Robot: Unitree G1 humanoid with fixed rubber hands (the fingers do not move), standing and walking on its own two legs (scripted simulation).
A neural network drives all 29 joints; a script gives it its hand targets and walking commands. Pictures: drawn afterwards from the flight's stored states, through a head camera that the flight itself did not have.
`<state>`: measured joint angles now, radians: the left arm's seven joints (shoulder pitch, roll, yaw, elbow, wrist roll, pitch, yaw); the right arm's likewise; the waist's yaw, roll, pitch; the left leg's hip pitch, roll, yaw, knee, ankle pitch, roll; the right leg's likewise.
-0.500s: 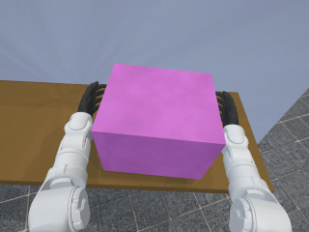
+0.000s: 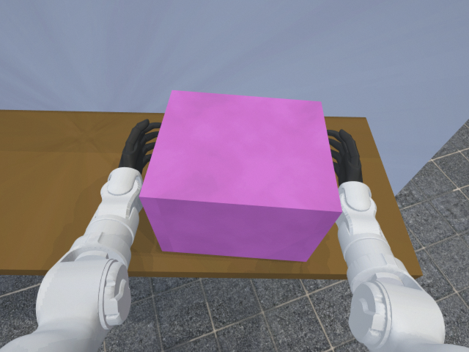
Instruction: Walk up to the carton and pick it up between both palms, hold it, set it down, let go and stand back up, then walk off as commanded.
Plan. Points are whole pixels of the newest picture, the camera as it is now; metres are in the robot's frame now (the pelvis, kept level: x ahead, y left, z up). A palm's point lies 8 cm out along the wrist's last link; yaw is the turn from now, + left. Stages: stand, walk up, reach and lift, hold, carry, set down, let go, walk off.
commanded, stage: set down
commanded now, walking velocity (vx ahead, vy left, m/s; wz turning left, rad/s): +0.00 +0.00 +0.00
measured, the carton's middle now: (240, 177) +0.44 +0.00 +0.00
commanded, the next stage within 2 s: none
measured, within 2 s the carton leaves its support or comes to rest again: rests again in 0.10 s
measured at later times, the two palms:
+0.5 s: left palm (129, 169) +0.43 +0.20 +0.05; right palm (344, 179) +0.40 -0.18 +0.05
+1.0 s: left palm (129, 170) +0.43 +0.20 +0.05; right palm (344, 180) +0.40 -0.18 +0.05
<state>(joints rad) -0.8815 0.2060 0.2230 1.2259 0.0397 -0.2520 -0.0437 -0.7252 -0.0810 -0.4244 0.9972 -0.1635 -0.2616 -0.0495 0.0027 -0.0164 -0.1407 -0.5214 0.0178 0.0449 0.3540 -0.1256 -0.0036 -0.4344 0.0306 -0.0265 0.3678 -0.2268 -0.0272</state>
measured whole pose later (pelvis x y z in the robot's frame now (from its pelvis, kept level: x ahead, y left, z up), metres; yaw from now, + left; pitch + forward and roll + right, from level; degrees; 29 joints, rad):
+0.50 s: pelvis -0.02 +0.02 +0.00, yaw -1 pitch +18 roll -1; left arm -0.98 0.22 0.26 1.40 0.07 -0.33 -0.03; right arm -0.79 -0.09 -0.53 1.09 -0.22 -0.30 -0.01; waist 0.00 -0.03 -0.15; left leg -0.59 0.01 0.06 0.39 -0.12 0.02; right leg -0.50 0.02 -0.01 0.38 -0.20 -0.01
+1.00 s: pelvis -0.02 +0.01 +0.00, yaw -1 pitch +19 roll +0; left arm -0.97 0.22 0.32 1.39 0.10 -0.37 -0.05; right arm -0.80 -0.06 -0.60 1.05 -0.29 -0.31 0.01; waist -0.01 -0.02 -0.14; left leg -0.59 0.01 0.06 0.37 -0.11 0.02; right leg -0.52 0.02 -0.02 0.40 -0.21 -0.01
